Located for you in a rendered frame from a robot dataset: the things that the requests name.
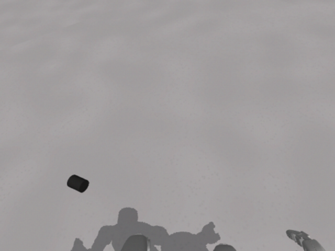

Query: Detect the can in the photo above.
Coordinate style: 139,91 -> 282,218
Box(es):
67,175 -> 89,192

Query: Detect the right robot hand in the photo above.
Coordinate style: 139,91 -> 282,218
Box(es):
286,230 -> 325,251

